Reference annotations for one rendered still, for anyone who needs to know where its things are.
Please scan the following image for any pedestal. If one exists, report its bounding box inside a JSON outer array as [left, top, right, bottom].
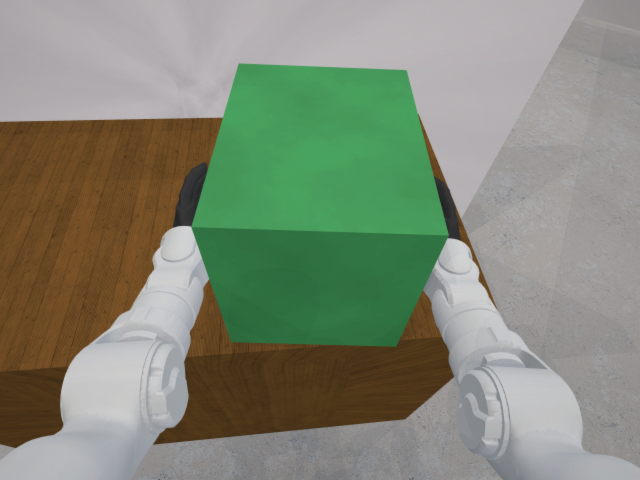
[[0, 114, 498, 448]]

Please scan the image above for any carton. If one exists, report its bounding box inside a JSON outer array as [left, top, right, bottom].
[[191, 63, 449, 347]]

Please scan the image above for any left robot upper arm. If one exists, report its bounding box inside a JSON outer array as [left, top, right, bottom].
[[0, 340, 189, 480]]

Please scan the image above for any right robot hand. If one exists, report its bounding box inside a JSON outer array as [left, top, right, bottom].
[[434, 176, 461, 241]]

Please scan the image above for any left robot hand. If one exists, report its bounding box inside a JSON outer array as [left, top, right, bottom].
[[173, 162, 208, 228]]

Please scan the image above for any right robot forearm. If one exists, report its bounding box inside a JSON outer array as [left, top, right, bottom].
[[423, 238, 583, 443]]

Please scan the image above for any left robot forearm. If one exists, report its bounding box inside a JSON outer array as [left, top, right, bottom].
[[60, 226, 209, 424]]

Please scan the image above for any right robot upper arm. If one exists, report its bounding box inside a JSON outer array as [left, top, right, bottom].
[[456, 366, 640, 480]]

